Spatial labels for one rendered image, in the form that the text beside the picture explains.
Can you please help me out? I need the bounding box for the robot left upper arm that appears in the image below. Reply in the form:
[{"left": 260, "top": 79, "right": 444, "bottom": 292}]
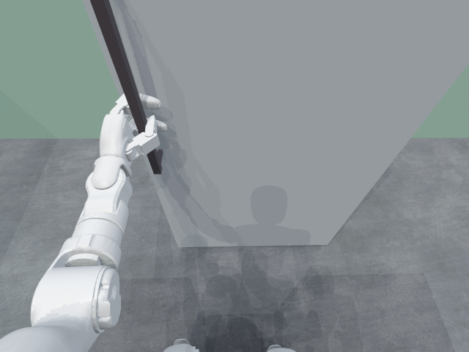
[{"left": 0, "top": 265, "right": 121, "bottom": 352}]

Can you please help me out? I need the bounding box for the left robot shin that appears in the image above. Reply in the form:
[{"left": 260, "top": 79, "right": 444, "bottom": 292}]
[{"left": 174, "top": 339, "right": 190, "bottom": 345}]

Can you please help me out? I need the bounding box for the fridge door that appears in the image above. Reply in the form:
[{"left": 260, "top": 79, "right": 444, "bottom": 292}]
[{"left": 83, "top": 0, "right": 469, "bottom": 247}]

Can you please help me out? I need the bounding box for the handle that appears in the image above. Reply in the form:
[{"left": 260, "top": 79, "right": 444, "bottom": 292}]
[{"left": 90, "top": 0, "right": 163, "bottom": 175}]

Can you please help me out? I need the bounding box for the left robot hand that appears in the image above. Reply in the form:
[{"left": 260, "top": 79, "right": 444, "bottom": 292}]
[{"left": 100, "top": 93, "right": 168, "bottom": 167}]

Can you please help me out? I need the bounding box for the left robot forearm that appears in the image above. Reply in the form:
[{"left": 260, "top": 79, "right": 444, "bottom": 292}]
[{"left": 31, "top": 156, "right": 133, "bottom": 326}]

